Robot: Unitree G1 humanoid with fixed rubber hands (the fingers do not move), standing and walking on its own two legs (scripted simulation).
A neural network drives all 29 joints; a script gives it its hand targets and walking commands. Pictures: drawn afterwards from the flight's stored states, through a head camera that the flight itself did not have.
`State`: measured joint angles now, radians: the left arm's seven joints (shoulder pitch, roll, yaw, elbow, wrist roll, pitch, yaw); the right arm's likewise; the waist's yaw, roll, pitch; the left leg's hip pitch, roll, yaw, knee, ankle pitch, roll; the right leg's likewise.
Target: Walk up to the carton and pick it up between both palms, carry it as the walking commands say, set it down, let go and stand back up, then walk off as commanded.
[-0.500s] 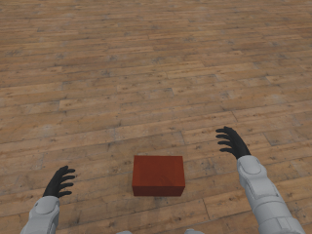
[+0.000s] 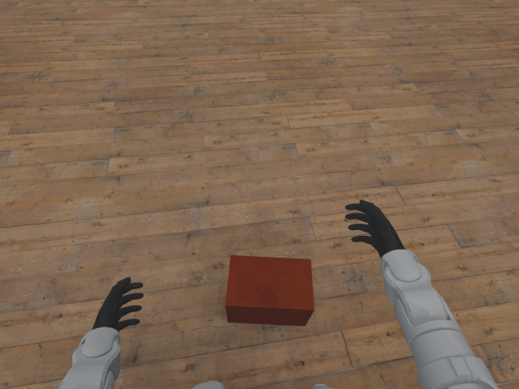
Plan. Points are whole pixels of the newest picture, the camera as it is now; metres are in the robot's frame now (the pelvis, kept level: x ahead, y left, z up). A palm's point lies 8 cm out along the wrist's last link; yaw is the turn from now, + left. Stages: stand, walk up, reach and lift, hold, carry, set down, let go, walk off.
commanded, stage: reach and lift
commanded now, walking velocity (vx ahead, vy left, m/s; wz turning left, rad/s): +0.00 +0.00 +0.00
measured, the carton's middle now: (268, 291) +0.50 +0.00 -0.66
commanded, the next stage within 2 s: none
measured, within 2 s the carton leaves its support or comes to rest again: neither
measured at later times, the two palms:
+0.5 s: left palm (155, 282) +0.30 +0.24 -0.11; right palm (394, 276) +0.34 -0.21 -0.09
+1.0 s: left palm (181, 254) +0.45 +0.25 -0.28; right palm (345, 244) +0.50 -0.18 -0.26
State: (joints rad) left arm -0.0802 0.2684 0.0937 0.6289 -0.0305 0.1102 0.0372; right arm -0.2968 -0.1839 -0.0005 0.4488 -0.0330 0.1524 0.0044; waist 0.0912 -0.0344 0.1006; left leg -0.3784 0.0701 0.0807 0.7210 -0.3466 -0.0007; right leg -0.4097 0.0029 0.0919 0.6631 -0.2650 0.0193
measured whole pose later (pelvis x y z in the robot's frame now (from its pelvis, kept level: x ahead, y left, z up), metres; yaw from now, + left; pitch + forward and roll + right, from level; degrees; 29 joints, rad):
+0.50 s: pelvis -0.03 +0.00 -0.02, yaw +5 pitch +11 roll +0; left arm -0.52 0.26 0.10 0.74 0.03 0.16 -0.01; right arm -0.59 -0.24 -0.20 0.72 -0.02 0.19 0.07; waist -0.05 0.02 0.23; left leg -0.72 0.01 0.01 0.83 -0.30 0.01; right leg -0.71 0.00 0.09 0.82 -0.30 0.04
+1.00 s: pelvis -0.03 -0.01 -0.09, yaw +7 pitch +33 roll +0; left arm -1.18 0.33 0.26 0.81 -0.08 0.08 0.04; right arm -1.19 -0.33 -0.33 0.73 -0.01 0.06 -0.03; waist -0.03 0.01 0.45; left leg -1.34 -0.01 0.00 1.14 -0.36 0.00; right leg -1.34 0.00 0.09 1.17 -0.36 0.06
